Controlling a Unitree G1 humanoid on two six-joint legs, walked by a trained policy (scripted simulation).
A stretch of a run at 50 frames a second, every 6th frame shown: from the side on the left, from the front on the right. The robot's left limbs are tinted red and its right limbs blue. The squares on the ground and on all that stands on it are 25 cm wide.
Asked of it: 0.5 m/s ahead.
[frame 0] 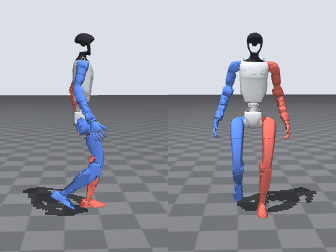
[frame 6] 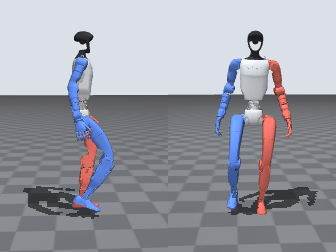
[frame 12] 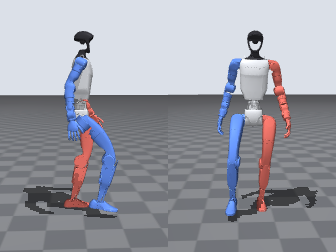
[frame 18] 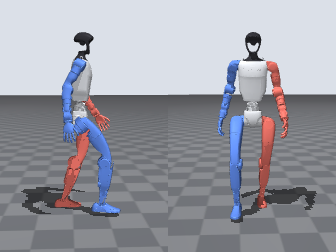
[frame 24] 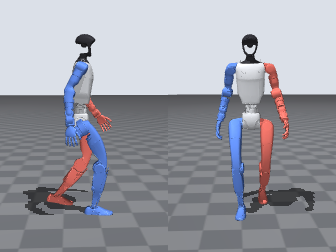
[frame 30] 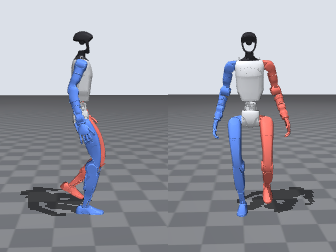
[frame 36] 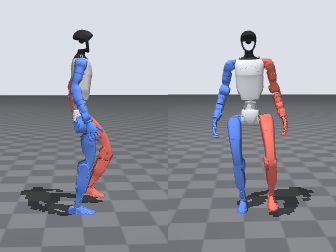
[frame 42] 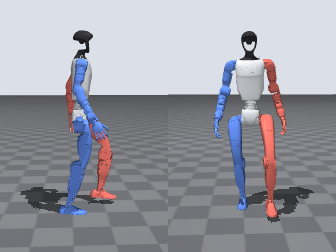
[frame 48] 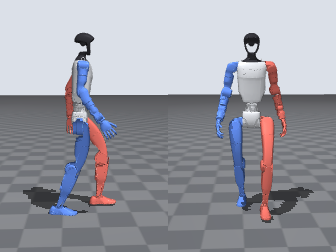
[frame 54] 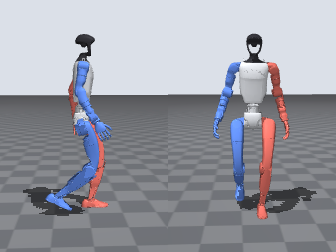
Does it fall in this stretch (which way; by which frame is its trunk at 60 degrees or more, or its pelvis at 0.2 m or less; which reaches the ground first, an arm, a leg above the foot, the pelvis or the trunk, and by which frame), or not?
no
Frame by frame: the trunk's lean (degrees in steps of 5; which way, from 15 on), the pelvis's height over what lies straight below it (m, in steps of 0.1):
0: 5, 0.8
6: 5, 0.8
12: 5, 0.8
18: 5, 0.8
24: 5, 0.8
30: 0, 0.8
36: 5, 0.8
42: 5, 0.8
48: 5, 0.8
54: 5, 0.8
